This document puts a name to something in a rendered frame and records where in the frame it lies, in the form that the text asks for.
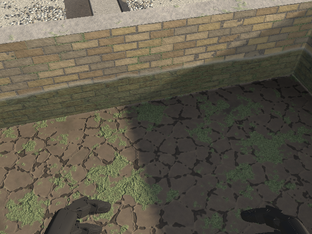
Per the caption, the robot left hand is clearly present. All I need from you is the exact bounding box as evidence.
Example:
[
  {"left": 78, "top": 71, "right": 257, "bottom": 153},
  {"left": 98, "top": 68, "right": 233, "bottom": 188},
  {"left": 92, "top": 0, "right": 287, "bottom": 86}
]
[{"left": 42, "top": 196, "right": 111, "bottom": 234}]

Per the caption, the robot right hand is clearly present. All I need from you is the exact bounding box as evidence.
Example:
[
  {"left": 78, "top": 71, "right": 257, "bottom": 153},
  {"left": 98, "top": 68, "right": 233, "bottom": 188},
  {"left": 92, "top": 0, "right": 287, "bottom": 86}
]
[{"left": 240, "top": 205, "right": 310, "bottom": 234}]

